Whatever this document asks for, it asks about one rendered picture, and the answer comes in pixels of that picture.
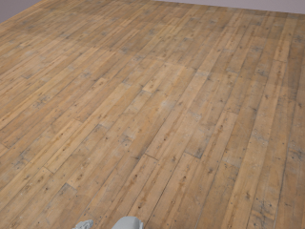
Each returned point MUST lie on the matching left robot thigh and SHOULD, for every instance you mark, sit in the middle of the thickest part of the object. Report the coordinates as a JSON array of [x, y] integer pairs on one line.
[[129, 222]]

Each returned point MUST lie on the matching robot left hand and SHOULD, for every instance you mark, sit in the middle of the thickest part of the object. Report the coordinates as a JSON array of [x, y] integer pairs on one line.
[[87, 224]]

